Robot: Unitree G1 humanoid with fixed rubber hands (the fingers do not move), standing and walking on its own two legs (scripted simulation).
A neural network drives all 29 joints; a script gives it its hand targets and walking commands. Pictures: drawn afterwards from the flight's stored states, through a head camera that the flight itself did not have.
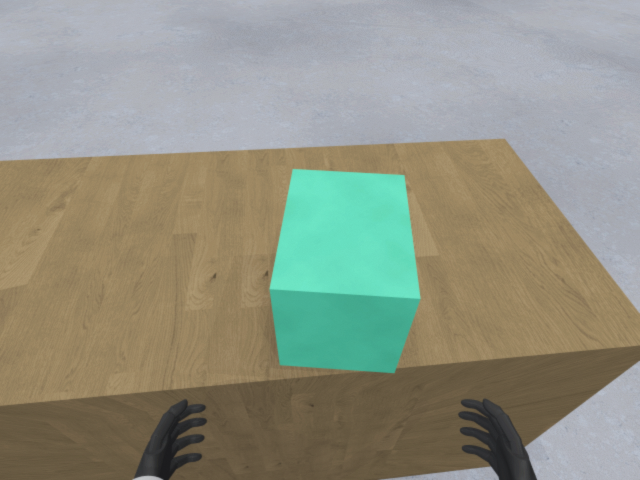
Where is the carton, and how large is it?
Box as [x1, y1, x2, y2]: [270, 169, 420, 372]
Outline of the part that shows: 293,169 270,284 270,296 280,364 394,372 420,298 404,176 393,174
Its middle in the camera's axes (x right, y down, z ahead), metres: +0.03 +0.05 +0.57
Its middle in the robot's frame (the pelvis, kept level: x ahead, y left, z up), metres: +0.40 +0.03 +0.03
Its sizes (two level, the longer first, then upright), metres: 0.220 0.166 0.187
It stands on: a pedestal, 0.72 m high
